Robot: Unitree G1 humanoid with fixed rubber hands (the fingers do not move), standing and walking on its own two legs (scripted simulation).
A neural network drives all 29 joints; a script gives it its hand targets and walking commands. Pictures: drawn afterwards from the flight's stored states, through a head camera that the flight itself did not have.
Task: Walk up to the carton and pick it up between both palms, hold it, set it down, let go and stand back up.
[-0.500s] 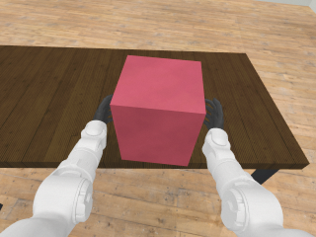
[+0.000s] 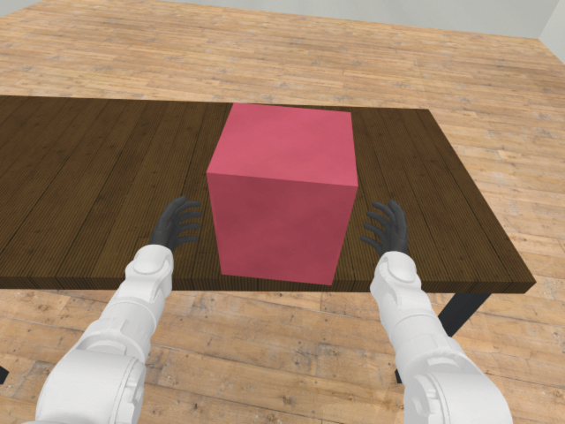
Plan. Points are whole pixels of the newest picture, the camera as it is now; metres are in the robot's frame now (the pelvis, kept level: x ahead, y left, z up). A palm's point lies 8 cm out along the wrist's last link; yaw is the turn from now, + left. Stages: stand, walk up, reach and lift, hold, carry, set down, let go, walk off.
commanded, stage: set down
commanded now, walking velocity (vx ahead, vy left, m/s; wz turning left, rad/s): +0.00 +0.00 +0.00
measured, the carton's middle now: (283, 196) +0.49 -0.02 +0.05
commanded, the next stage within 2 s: none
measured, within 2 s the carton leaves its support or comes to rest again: neither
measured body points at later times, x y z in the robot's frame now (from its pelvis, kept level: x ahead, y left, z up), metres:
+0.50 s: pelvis +0.00 +0.00 +0.00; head -0.01 +0.01 +0.45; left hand +0.34 +0.18 +0.02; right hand +0.31 -0.20 +0.04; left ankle +0.06 +0.08 -0.74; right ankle +0.04 -0.14 -0.74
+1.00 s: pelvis +0.00 +0.00 +0.00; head -0.01 +0.01 +0.45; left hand +0.26 +0.21 +0.01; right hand +0.24 -0.20 +0.05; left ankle +0.06 +0.08 -0.74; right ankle +0.04 -0.14 -0.74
